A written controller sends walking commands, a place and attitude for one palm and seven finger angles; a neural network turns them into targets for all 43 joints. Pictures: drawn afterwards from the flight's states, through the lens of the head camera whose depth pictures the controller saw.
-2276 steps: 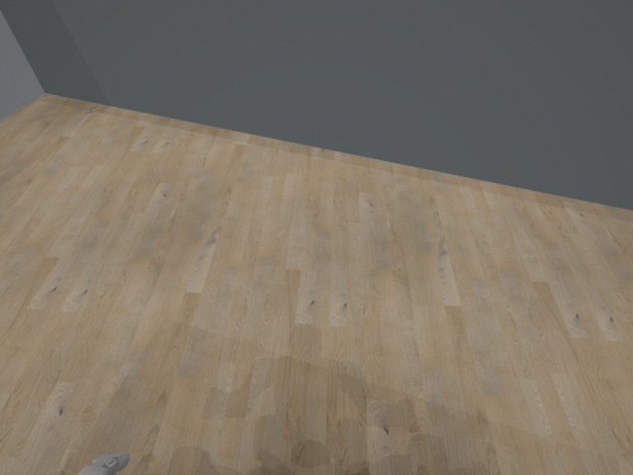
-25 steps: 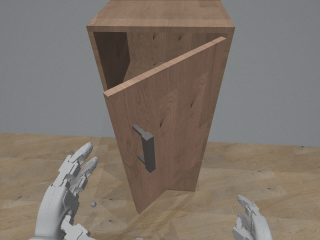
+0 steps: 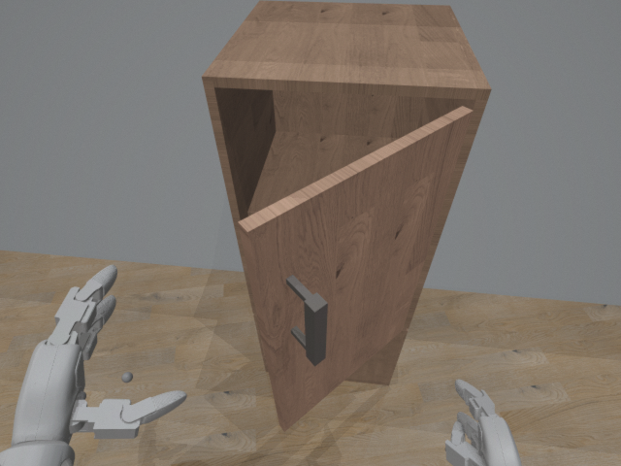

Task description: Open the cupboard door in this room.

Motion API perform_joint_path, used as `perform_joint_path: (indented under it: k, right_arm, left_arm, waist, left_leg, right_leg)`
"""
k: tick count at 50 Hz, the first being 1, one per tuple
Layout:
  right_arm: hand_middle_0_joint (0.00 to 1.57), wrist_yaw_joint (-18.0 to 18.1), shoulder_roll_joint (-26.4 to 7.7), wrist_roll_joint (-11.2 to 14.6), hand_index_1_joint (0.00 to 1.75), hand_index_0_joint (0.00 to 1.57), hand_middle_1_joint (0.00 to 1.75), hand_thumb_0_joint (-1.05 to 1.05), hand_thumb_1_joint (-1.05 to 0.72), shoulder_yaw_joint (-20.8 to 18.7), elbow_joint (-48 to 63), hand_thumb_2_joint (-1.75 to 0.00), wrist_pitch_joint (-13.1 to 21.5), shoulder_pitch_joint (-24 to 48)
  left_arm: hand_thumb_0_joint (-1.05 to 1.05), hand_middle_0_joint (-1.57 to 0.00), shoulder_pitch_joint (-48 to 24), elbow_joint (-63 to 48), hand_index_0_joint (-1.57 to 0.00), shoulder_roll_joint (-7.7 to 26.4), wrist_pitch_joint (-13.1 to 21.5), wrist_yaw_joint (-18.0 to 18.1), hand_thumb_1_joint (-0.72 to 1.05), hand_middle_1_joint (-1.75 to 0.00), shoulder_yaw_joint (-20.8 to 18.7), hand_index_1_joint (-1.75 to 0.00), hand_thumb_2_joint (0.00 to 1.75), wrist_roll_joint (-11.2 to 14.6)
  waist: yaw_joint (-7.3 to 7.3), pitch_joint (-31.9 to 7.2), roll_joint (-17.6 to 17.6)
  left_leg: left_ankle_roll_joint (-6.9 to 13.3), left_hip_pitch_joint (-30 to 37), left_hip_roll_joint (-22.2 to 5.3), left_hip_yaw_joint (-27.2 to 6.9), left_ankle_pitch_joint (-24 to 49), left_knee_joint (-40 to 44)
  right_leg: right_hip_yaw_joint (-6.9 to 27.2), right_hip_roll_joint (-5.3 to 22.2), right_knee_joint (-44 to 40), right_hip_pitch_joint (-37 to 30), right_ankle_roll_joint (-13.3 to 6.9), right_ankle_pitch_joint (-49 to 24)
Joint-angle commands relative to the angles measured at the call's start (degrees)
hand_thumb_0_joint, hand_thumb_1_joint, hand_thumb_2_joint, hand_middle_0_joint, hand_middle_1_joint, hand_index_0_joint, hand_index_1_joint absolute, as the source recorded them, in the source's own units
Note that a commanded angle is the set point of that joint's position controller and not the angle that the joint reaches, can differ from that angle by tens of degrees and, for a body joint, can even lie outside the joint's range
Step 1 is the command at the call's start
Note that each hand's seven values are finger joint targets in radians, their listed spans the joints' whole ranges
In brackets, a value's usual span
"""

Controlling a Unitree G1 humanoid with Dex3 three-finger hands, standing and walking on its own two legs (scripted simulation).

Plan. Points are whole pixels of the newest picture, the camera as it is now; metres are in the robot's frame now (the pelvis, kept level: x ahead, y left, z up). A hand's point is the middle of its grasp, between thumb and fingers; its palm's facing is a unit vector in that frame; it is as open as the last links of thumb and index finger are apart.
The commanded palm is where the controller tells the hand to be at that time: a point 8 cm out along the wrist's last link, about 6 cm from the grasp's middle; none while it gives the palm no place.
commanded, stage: draw the hand back to the body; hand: left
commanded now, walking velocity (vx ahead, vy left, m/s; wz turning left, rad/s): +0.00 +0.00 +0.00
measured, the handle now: (305, 321) +0.29 +0.05 +0.06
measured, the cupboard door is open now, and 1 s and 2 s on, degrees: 46 46 46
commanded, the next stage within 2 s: step back with the hand held close in 0.76 s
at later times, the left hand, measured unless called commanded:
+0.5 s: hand (76, 305) +0.21 +0.25 +0.18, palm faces +0.46 -0.78 -0.42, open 8.0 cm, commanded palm +0.16 +0.29 +0.19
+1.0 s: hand (99, 318) +0.20 +0.23 +0.17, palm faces +0.42 -0.79 -0.45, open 7.4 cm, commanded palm +0.14 +0.26 +0.20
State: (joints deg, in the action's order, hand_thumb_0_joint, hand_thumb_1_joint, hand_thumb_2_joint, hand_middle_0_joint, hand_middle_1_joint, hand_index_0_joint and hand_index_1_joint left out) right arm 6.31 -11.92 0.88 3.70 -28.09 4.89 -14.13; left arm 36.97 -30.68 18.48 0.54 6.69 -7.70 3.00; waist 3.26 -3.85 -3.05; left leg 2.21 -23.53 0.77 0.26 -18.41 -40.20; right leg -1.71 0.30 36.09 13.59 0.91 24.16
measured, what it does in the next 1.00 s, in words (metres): stands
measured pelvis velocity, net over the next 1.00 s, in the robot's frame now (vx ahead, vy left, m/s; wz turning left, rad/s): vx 0.00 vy -0.04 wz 0.00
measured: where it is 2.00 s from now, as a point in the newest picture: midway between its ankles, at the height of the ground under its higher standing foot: outside the picture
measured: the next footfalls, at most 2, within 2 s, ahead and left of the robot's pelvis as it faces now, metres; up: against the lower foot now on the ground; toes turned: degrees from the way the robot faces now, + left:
left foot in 1.78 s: -0.03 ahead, +0.10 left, +0.00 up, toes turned +2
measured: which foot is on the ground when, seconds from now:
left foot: down 0.00-1.00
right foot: down 0.00-1.00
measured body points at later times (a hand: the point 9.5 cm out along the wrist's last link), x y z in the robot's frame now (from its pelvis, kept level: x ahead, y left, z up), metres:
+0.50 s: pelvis +0.02 -0.01 +0.02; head +0.01 -0.03 +0.47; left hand +0.18 +0.29 +0.20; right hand +0.21 -0.24 -0.07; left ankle +0.03 +0.09 -0.72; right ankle -0.06 -0.13 -0.72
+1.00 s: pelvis +0.00 -0.04 +0.02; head +0.00 -0.06 +0.47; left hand +0.17 +0.27 +0.20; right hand +0.20 -0.26 -0.07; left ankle +0.03 +0.09 -0.72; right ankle -0.06 -0.13 -0.72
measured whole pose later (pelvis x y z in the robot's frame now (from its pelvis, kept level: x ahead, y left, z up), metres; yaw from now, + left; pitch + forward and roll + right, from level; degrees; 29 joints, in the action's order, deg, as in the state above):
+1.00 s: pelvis +0.00 -0.04 +0.02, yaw +0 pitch -2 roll -1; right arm 4.7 -13.4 0.2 0.4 -34.5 1.0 -9.3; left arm 27.3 -22.4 20.7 5.1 5.8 -20.5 3.6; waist 2.3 0.7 -4.0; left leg -0.2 -12.8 -1.4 -0.9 -12.2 -26.8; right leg -2.5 -2.2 21.2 2.4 -1.4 17.1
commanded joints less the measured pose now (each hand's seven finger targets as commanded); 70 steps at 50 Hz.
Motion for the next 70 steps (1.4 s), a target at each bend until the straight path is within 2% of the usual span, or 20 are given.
perform_joint_path:
  k: [1,8,13,19,21,24,27,31,33,39,43,44,45,46,48,54,56,58,64,70]
  right_arm:
    - [0.20,0.40,-6.26,-0.12,0.30,0.20,0.30,0.00,-0.90,-2.58,7.73,-0.90,3.73,7.17]
    - [0.20,-0.24,-6.63,-0.36,0.30,0.20,0.30,0.00,-0.90,-3.05,5.53,-0.90,2.92,8.72]
    - [0.20,-0.69,-6.68,-0.52,0.30,0.20,0.30,0.00,-0.90,-3.41,4.27,-0.90,2.60,8.91]
    - [0.20,-0.68,-7.14,-0.49,0.30,0.20,0.30,0.00,-0.90,-4.12,2.93,-0.90,1.75,9.83]
    - [0.20,-0.96,-6.99,-0.46,0.30,0.20,0.30,0.00,-0.90,-4.23,2.92,-0.90,1.35,9.88]
    - [0.20,-1.33,-7.38,-0.49,0.30,0.20,0.30,0.00,-0.90,-4.55,2.81,-0.90,1.16,10.07]
    - [0.20,-1.15,-7.45,-0.56,0.30,0.20,0.30,0.00,-0.90,-4.78,2.99,-0.90,1.27,10.65]
    - [0.20,-0.73,-6.88,-0.63,0.30,0.20,0.30,0.00,-0.90,-4.63,2.46,-0.90,1.88,11.17]
    - [0.20,-0.60,-6.59,-0.52,0.30,0.20,0.30,0.00,-0.90,-4.63,2.29,-0.90,2.05,11.22]
    - [0.20,-0.56,-6.70,-0.52,0.30,0.20,0.30,0.00,-0.90,-4.86,1.61,-0.90,1.77,11.49]
    - [0.20,-0.53,-6.84,-0.56,0.30,0.20,0.30,0.00,-0.90,-5.13,1.69,-0.90,1.63,11.80]
    - [0.20,-0.45,-6.99,-0.60,0.30,0.20,0.30,0.00,-0.90,-5.02,1.64,-0.90,1.73,11.85]
    - [0.20,-0.70,-8.09,-0.40,0.30,0.20,0.30,0.00,-0.90,-5.29,2.59,-0.90,0.58,10.58]
    - [0.20,-0.81,-7.20,-0.66,0.30,0.20,0.30,0.00,-0.90,-5.19,1.56,-0.90,-0.47,10.62]
    - [0.20,-1.08,-7.24,-0.52,0.30,0.20,0.30,0.00,-0.90,-5.42,2.77,-0.90,-1.95,10.79]
    - [0.20,-1.10,-7.56,0.00,0.30,0.20,0.30,0.00,-0.90,-6.34,4.98,-0.90,-4.69,10.24]
    - [0.20,-1.16,-7.27,0.22,0.30,0.20,0.30,0.00,-0.90,-6.46,5.75,-0.90,-5.14,10.16]
    - [0.20,-1.07,-7.16,0.39,0.30,0.20,0.30,0.00,-0.90,-6.62,6.25,-0.90,-5.35,10.30]
    - [0.20,-0.80,-7.83,0.39,0.30,0.20,0.30,0.00,-0.90,-7.00,6.24,-0.90,-5.01,10.28]
    - [0.20,-0.69,-8.46,0.16,0.30,0.20,0.30,0.00,-0.90,-6.57,6.40,-0.90,-2.80,9.95]
  left_arm:
    - [0.00,-0.18,-3.24,-12.55,-0.18,7.25,4.30,2.03,0.27,-0.30,-7.76,-0.30,0.63,-0.10]
    - [0.00,-0.19,-7.04,-9.37,-0.19,9.44,4.18,2.04,0.51,-0.30,-12.75,-0.30,0.74,0.43]
    - [0.00,-0.19,-9.46,-9.51,-0.19,11.44,4.68,2.14,0.69,-0.30,-16.49,-0.30,0.81,0.72]
    - [0.00,-0.20,-13.02,-5.40,-0.20,13.87,4.85,2.26,0.90,-0.30,-20.67,-0.30,0.90,1.36]
    - [0.00,-0.20,-11.35,-3.40,-0.20,10.66,4.61,1.62,0.90,-0.30,-18.05,-0.30,0.90,1.57]
    - [0.00,-0.20,-11.53,-3.28,-0.20,9.77,4.67,1.12,0.90,-0.30,-16.61,-0.30,0.90,1.53]
    - [0.00,-0.20,-12.97,-5.41,-0.20,11.77,5.32,1.26,0.90,-0.30,-17.74,-0.30,0.90,1.52]
    - [0.00,-0.20,-13.46,-7.34,-0.20,13.94,6.24,1.52,0.90,-0.30,-19.71,-0.30,0.90,1.34]
    - [0.00,-0.20,-13.38,-7.14,-0.20,13.34,6.42,1.43,0.90,-0.30,-19.35,-0.30,0.90,1.41]
    - [0.00,-0.20,-12.78,-2.50,-0.20,11.25,6.32,0.90,0.90,-0.30,-18.03,-0.30,0.90,1.79]
    - [0.00,-0.20,-13.56,-2.62,-0.20,11.36,6.77,0.49,0.90,-0.30,-17.93,-0.30,0.90,2.04]
    - [0.00,-0.20,-16.75,-4.37,-0.20,12.48,7.06,0.67,0.90,-0.30,-17.91,-0.30,0.90,1.82]
    - [0.00,-0.20,-20.91,-7.41,-0.20,19.68,9.11,1.13,0.90,-0.30,-24.64,-0.30,0.90,0.94]
    - [0.00,-0.20,-15.74,-2.94,-0.20,15.56,9.03,0.53,0.90,-0.30,-21.68,-0.30,0.90,0.79]
    - [0.00,-0.20,-12.59,-2.59,-0.20,13.94,8.45,0.19,0.90,-0.30,-19.77,-0.30,0.90,0.34]
    - [0.00,-0.20,-6.91,-8.33,-0.20,15.83,8.67,0.97,0.90,-0.30,-22.00,-0.30,0.90,0.50]
    - [0.00,-0.20,-5.68,-9.44,-0.20,16.46,8.69,1.29,0.90,-0.30,-22.99,-0.30,0.90,0.73]
    - [0.00,-0.20,-5.04,-10.15,-0.20,17.18,8.84,1.58,0.90,-0.30,-23.87,-0.30,0.90,0.96]
    - [0.00,-0.20,-3.35,-8.86,-0.20,16.70,9.15,2.27,0.90,-0.30,-23.76,-0.30,0.90,1.24]
    - [0.00,-0.20,-4.25,-10.57,-0.20,16.09,11.09,2.90,0.90,-0.30,-23.43,-0.30,0.90,0.34]
  waist:
    - [-0.33,-3.41,-1.16]
    - [0.07,-1.56,0.67]
    - [0.42,-3.27,-2.45]
    - [0.53,-1.77,-0.04]
    - [0.23,-0.56,0.17]
    - [0.22,-1.05,0.12]
    - [0.36,-1.55,1.99]
    - [0.74,-2.41,-0.47]
    - [0.58,-1.48,-1.48]
    - [0.29,2.39,1.48]
    - [0.40,1.34,2.56]
    - [0.26,0.32,1.75]
    - [-2.02,4.55,2.30]
    - [-2.39,2.75,5.10]
    - [-2.43,1.58,6.60]
    - [-2.32,-4.97,-1.10]
    - [-2.38,-6.36,1.34]
    - [-2.46,-6.54,2.57]
    - [-2.73,-4.25,-0.02]
    - [-3.09,0.24,-4.05]
  left_leg:
    - [-1.10,13.76,-1.95,-3.19,13.89,10.12]
    - [-1.43,16.57,-2.17,-2.43,18.14,13.55]
    - [-1.76,19.45,-2.25,-1.91,23.50,14.60]
    - [-1.19,19.76,-1.87,-0.79,21.93,15.67]
    - [-1.01,20.13,-1.77,-0.37,22.20,15.88]
    - [-0.77,20.63,-1.57,-0.25,21.86,16.16]
    - [-0.48,20.84,-1.29,0.02,19.94,16.54]
    - [-0.36,21.57,-0.74,0.63,20.97,15.75]
    - [-0.42,21.80,-0.68,1.01,20.04,15.75]
    - [-0.21,20.85,-0.70,1.18,18.18,16.34]
    - [0.09,21.75,-0.71,1.37,17.97,16.40]
    - [0.14,21.98,-0.51,1.37,18.24,16.34]
    - [0.90,20.22,-1.88,0.04,19.11,12.48]
    - [0.75,19.90,-1.78,-0.27,20.50,11.26]
    - [0.54,19.23,-1.59,0.66,22.59,10.55]
    - [0.27,21.04,-3.40,0.28,32.61,11.85]
    - [-0.01,20.51,-3.93,0.05,33.73,11.61]
    - [-0.22,19.40,-4.32,-0.30,32.97,11.96]
    - [-0.37,14.30,-5.15,-2.07,24.53,14.48]
    - [0.86,1.12,-7.43,-7.13,-4.15,23.31]
  right_leg:
    - [-1.02,-0.60,-8.11,3.80,-2.13,-14.97]
    - [-1.09,-0.77,-11.48,-0.07,-1.95,-18.19]
    - [-0.95,-0.67,-12.82,-2.79,-1.93,-21.37]
    - [-0.79,-0.76,-15.05,-4.44,-1.92,-23.33]
    - [-0.87,-0.69,-15.19,-3.87,-1.51,-23.86]
    - [-0.71,-0.63,-15.91,-4.65,-1.50,-24.08]
    - [-0.54,-0.61,-16.41,-4.83,-1.28,-23.79]
    - [-0.05,-0.27,-16.77,-5.66,-1.36,-26.52]
    - [-0.02,-0.25,-17.27,-5.02,-1.26,-25.78]
    - [0.06,-0.35,-18.59,-4.11,-1.00,-24.83]
    - [0.59,-0.20,-18.87,-4.17,-0.62,-25.18]
    - [0.66,0.06,-18.77,-4.99,-0.71,-25.83]
    - [3.96,2.84,-21.86,1.35,0.95,-31.76]
    - [2.80,3.81,-20.72,-0.25,1.25,-35.67]
    - [2.34,4.11,-19.45,-1.50,2.54,-41.41]
    - [1.32,3.13,-15.33,-3.18,1.79,-38.32]
    - [1.50,2.66,-14.52,-3.55,1.48,-38.28]
    - [1.55,2.46,-13.99,-3.34,1.14,-37.04]
    - [1.99,1.87,-14.00,-1.81,0.56,-26.54]
    - [2.43,-0.80,-11.83,-4.20,-0.01,-8.51]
